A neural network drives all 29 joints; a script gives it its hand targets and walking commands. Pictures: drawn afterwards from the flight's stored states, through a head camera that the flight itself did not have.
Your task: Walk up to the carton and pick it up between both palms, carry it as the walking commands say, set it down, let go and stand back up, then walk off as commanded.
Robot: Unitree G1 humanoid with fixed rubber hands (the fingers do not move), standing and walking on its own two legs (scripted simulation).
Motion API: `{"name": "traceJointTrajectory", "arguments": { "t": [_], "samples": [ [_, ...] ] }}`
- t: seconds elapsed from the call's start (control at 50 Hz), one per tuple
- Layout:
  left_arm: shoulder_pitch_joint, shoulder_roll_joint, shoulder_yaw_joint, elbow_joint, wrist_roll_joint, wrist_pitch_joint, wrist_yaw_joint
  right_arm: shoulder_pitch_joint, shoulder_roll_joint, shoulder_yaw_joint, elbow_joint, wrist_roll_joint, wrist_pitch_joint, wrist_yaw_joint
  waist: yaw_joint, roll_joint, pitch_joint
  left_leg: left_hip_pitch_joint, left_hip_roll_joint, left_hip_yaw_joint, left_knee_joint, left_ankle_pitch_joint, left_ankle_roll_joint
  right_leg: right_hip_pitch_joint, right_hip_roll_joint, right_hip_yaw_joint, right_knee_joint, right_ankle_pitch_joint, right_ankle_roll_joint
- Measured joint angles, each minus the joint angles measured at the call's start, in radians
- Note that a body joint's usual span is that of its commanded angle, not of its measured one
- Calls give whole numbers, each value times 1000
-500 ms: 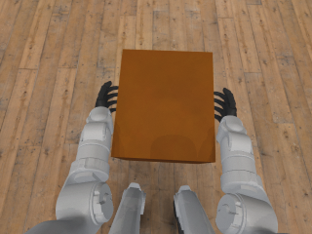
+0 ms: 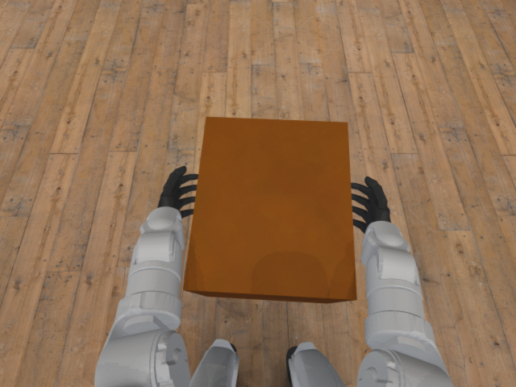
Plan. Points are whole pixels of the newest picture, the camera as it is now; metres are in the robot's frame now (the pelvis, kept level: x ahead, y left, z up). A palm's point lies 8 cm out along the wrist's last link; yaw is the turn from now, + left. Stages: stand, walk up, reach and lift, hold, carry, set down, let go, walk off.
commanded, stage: reach and lift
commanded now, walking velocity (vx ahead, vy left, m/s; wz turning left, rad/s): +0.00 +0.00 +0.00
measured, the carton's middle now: (271, 217) +0.40 -0.01 -0.11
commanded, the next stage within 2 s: none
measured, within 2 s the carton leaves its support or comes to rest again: neither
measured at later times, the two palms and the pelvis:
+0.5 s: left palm (163, 210) +0.36 +0.15 +0.02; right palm (400, 225) +0.33 -0.18 +0.03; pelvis +0.02 +0.00 +0.05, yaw +0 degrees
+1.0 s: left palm (155, 205) +0.34 +0.14 +0.09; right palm (433, 223) +0.31 -0.19 +0.09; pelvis +0.04 -0.01 +0.06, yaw -1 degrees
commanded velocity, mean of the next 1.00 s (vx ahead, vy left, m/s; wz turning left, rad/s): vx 0.00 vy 0.00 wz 0.00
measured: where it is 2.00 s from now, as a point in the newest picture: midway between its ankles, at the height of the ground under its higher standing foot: outside the picture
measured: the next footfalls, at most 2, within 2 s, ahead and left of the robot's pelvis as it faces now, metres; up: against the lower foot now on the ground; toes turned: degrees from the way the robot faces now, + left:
none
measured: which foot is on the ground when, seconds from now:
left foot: down 0.00-1.00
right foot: down 0.00-1.00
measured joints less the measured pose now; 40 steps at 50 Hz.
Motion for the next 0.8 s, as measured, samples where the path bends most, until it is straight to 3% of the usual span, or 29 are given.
{"name": "traceJointTrajectory", "arguments": {
  "t": [0.42,0.8],
  "samples": [
    [158,-48,-39,-104,30,44,-16,160,35,40,-100,-25,47,13,6,-13,40,338,22,4,-272,82,6,336,-13,12,-276,91,-11],
    [263,-59,-92,-184,17,147,-20,233,12,102,-137,-11,154,8,8,-15,84,676,34,11,-455,126,9,665,-27,18,-449,133,-20]
  ]
}}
